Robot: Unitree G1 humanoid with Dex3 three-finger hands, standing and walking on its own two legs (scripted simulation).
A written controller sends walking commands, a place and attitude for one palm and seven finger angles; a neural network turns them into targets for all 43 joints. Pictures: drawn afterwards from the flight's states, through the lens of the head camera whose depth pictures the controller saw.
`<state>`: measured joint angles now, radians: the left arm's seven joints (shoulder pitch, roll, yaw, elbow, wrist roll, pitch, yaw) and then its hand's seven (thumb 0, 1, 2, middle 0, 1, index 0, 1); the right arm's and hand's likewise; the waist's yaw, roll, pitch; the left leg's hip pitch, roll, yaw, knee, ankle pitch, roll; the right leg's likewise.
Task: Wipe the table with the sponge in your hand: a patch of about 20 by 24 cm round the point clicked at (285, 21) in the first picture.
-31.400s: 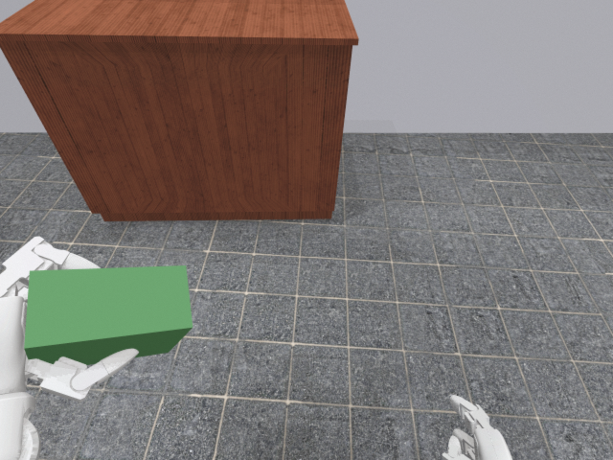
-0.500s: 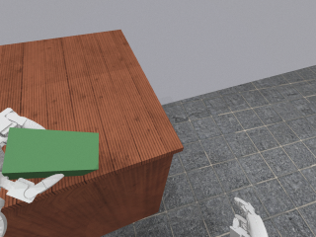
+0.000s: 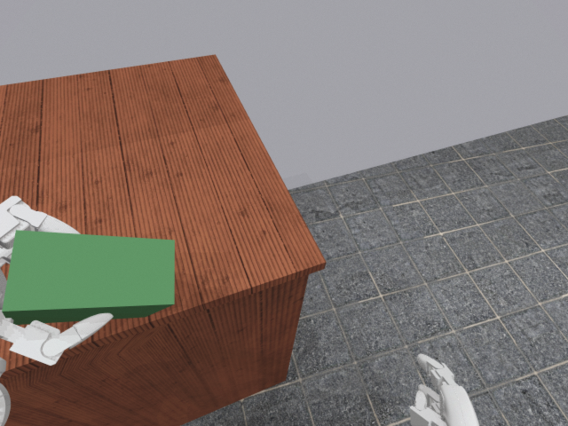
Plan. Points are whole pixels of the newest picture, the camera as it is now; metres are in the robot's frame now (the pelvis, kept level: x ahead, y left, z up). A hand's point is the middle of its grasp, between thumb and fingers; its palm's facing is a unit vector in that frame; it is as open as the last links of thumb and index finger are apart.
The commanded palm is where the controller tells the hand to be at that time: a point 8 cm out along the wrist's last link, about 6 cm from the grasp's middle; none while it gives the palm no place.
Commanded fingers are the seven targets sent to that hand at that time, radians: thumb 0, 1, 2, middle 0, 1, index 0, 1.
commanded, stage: shuffle to correct the standing spot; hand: left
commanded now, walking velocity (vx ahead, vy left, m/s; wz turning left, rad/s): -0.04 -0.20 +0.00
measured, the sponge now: (117, 282) +0.23 +0.20 +0.14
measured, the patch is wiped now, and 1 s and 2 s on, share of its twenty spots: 0.00 0.00 0.00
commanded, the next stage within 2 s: none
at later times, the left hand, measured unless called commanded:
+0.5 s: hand (62, 284) +0.22 +0.23 +0.17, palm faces +0.35 -0.85 -0.40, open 10.4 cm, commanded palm +0.16 +0.27 +0.18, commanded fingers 0.00 0.10 1.30 -1.20 -1.60 -1.20 -1.60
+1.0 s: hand (69, 286) +0.22 +0.22 +0.17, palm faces +0.34 -0.85 -0.41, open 10.4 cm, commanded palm +0.16 +0.27 +0.18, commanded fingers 0.00 0.10 1.30 -1.20 -1.60 -1.20 -1.60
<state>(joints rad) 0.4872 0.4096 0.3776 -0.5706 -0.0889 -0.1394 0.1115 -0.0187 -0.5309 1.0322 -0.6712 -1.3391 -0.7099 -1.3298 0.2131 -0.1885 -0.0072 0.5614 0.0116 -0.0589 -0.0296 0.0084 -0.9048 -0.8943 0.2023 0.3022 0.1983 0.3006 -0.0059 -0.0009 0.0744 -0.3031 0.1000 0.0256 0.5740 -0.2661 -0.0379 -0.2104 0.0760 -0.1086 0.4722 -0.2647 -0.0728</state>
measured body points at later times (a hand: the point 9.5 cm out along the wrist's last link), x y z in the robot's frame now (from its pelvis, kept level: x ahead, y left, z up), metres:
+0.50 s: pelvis +0.00 -0.01 +0.00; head +0.03 +0.00 +0.45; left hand +0.19 +0.28 +0.19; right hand +0.16 -0.24 -0.09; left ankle +0.02 +0.14 -0.73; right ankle +0.00 -0.07 -0.73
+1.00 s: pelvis +0.00 -0.01 +0.00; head +0.03 -0.01 +0.45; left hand +0.19 +0.27 +0.19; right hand +0.17 -0.25 -0.09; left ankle +0.02 +0.14 -0.73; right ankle +0.00 -0.07 -0.73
